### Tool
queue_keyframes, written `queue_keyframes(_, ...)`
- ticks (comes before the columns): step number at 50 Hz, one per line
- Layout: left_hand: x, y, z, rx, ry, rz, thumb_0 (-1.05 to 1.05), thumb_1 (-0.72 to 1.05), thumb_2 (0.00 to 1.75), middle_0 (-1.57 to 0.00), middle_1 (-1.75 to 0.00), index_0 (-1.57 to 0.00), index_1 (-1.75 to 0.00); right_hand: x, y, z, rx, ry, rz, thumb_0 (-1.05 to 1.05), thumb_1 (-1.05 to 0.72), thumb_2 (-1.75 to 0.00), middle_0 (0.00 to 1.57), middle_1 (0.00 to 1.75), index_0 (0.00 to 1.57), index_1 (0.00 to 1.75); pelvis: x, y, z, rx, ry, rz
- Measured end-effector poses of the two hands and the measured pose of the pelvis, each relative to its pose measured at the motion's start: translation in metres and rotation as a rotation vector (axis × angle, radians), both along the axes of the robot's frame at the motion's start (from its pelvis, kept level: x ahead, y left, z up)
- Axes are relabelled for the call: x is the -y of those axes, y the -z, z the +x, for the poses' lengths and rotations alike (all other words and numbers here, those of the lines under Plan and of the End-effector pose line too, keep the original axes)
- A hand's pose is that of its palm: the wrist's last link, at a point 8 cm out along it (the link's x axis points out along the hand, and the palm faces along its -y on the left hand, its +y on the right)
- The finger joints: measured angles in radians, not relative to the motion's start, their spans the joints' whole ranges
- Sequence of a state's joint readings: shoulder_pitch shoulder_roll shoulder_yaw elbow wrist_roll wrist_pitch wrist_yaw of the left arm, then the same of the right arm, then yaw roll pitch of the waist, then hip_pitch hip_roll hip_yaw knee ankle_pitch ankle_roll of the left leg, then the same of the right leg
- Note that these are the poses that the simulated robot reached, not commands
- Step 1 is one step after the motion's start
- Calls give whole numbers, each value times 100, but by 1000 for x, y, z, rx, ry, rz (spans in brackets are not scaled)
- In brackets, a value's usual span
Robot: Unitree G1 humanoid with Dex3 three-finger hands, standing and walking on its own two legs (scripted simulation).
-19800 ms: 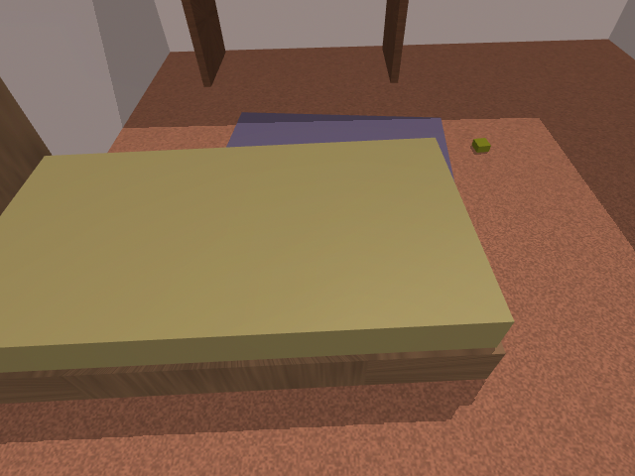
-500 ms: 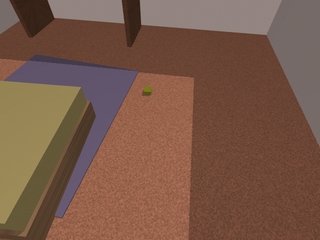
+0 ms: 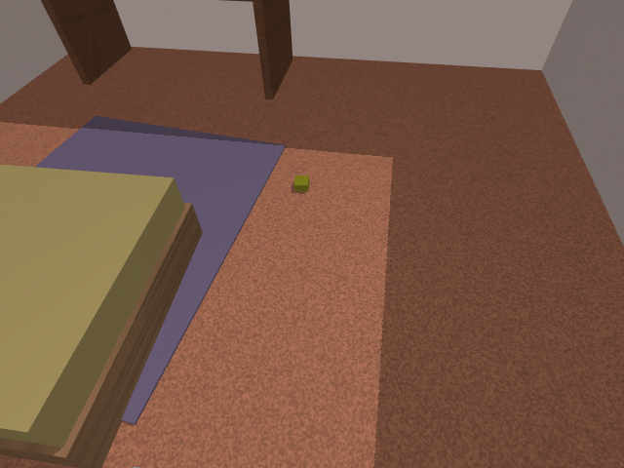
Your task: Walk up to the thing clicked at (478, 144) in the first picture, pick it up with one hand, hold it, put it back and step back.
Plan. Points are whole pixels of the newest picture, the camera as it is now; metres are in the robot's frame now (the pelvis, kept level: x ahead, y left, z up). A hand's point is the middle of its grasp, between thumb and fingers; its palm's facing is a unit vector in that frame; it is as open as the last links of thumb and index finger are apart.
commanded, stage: walk up
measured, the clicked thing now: (301, 183) +1.44 +0.11 -0.75
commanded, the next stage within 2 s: stand in 0.34 s
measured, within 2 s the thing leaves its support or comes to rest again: neither
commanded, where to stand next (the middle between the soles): +0.05 +0.00 m, yaw -4 degrees
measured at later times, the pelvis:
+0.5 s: pelvis +0.00 +0.00 +0.01, yaw +0 degrees
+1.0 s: pelvis +0.00 -0.01 +0.01, yaw -1 degrees
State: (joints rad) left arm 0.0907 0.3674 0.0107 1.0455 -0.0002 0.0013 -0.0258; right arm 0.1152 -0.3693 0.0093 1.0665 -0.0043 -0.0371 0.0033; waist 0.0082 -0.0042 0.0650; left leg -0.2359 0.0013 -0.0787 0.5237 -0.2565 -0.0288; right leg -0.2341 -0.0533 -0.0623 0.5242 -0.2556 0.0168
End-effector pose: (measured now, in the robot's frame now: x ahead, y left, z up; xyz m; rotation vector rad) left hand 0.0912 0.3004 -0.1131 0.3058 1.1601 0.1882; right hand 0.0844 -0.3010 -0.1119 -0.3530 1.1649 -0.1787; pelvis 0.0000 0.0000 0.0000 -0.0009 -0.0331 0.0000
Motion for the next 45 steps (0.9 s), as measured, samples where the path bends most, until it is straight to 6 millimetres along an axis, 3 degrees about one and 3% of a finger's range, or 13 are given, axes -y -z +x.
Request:
queue_keyframes(15, 3, -4, -1, -29, -40, -7, 1, 91, 90, -20, -30, -20, -30, 6, -5, 1, -37, 19, -8, 0, -91, -90, 20, 30, 20, 30, 3, -8, 6, 6, -11, 0)
queue_keyframes(29, 7, -7, -13, -51, -30, 4, 0, 91, 90, -20, -30, -20, -30, -1, -5, 6, -16, 30, 30, 0, -91, -90, 20, 30, 20, 30, 5, -12, 2, 21, 6, -2)
queue_keyframes(45, 7, -9, -27, -74, -20, 24, 0, 91, 90, -20, -30, -20, -30, 5, 0, -27, -77, 57, 40, 0, -91, -90, 20, 30, 20, 30, 10, -11, -6, 15, 12, 2)
